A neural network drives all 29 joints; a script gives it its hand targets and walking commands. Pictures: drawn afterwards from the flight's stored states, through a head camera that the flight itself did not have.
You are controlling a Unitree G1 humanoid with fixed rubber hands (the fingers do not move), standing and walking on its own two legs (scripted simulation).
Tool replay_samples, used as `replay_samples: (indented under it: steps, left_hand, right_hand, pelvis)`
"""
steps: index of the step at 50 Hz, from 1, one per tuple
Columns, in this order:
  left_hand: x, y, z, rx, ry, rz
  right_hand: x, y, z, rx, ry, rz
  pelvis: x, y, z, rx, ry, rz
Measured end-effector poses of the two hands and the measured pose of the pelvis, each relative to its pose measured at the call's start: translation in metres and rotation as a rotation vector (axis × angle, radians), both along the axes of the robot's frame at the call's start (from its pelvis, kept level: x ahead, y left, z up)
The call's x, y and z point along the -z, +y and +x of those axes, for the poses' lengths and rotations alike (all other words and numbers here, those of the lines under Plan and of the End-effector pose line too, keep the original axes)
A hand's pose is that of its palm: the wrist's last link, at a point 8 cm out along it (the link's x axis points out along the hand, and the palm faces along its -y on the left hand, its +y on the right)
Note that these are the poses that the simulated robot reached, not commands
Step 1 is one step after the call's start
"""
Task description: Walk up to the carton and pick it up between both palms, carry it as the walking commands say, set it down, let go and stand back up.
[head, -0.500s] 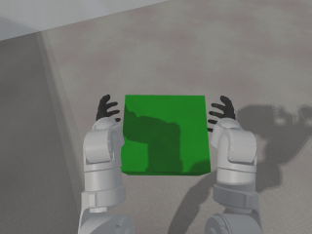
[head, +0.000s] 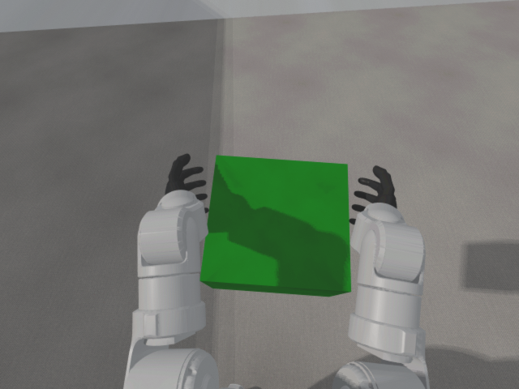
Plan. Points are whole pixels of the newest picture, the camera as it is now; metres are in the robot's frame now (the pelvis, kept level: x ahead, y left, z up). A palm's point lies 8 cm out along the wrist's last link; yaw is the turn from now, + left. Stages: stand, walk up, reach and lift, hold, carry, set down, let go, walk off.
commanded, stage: carry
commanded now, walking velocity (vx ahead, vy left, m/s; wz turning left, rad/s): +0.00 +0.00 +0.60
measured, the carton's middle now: (275, 230) +0.38 +0.01 +0.02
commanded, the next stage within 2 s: hold in 1.64 s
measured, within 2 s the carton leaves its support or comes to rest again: neither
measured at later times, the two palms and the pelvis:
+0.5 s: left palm (80, 264) +0.24 +0.23 +0.15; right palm (314, 232) +0.29 -0.04 +0.15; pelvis -0.07 +0.02 +0.01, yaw +8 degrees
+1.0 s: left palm (134, 263) +0.25 +0.17 +0.14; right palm (370, 250) +0.27 -0.10 +0.14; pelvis -0.07 +0.01 +0.01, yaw +6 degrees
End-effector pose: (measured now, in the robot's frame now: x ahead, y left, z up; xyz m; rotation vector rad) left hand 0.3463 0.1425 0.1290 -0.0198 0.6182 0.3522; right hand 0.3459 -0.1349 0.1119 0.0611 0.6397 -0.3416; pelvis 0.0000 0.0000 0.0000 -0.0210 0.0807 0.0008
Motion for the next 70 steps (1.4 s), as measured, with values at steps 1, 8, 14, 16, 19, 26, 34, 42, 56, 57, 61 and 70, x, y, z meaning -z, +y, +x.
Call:
replay_samples:
  steps: [1, 8, 14, 16, 19, 26, 34, 42, 56, 57, 61, 70]
  left_hand:
    - [0.0, -0.003, -0.006, -0.003, 0.008, -0.004]
    - [-0.009, 0.002, -0.03, -0.041, -0.004, 0.025]
    - [-0.005, 0.04, -0.054, -0.089, -0.014, 0.012]
    - [-0.001, 0.056, -0.068, -0.113, 0.008, 0.008]
    - [0.001, 0.075, -0.087, -0.155, 0.038, -0.001]
    - [-0.023, 0.09, -0.108, -0.178, 0.017, -0.002]
    - [-0.043, 0.064, -0.102, -0.112, 0.015, 0.036]
    - [-0.031, 0.036, -0.099, -0.071, 0.045, 0.05]
    - [-0.01, 0.032, -0.099, -0.104, 0.047, 0.003]
    - [-0.009, 0.033, -0.099, -0.105, 0.046, 0.001]
    - [-0.008, 0.035, -0.096, -0.108, 0.041, -0.007]
    - [-0.008, 0.035, -0.091, -0.102, 0.03, -0.011]
  right_hand:
    - [0.001, -0.003, -0.005, 0.0, 0.01, 0.0]
    - [-0.015, 0.002, -0.02, -0.04, -0.007, 0.013]
    - [-0.03, 0.042, -0.027, -0.106, -0.035, -0.036]
    - [-0.03, 0.058, -0.033, -0.138, -0.017, -0.042]
    - [-0.029, 0.08, -0.043, -0.18, 0.012, -0.057]
    - [-0.042, 0.095, -0.056, -0.204, -0.006, -0.085]
    - [-0.052, 0.068, -0.068, -0.145, 0.001, -0.086]
    - [-0.043, 0.038, -0.076, -0.109, 0.03, -0.076]
    - [-0.027, 0.034, -0.066, -0.132, 0.024, -0.043]
    - [-0.026, 0.035, -0.065, -0.134, 0.023, -0.042]
    - [-0.025, 0.037, -0.061, -0.142, 0.019, -0.035]
    - [-0.023, 0.036, -0.057, -0.143, 0.012, -0.031]
  pelvis:
    - [-0.001, -0.001, -0.003, -0.014, -0.001, 0.007]
    - [-0.008, 0.004, -0.024, -0.075, -0.012, 0.051]
    - [-0.001, 0.021, -0.038, -0.106, -0.01, 0.048]
    - [-0.002, 0.023, -0.043, -0.111, -0.014, 0.046]
    - [-0.005, 0.023, -0.052, -0.117, -0.027, 0.032]
    - [-0.008, 0.021, -0.068, -0.13, -0.039, 0.028]
    - [-0.009, 0.019, -0.074, -0.125, -0.043, 0.03]
    - [-0.009, 0.014, -0.075, -0.115, -0.046, 0.033]
    - [-0.009, 0.003, -0.067, -0.114, -0.043, 0.029]
    - [-0.009, 0.002, -0.066, -0.115, -0.043, 0.029]
    - [-0.009, 0.001, -0.063, -0.118, -0.043, 0.029]
    - [-0.009, 0.0, -0.057, -0.121, -0.044, 0.029]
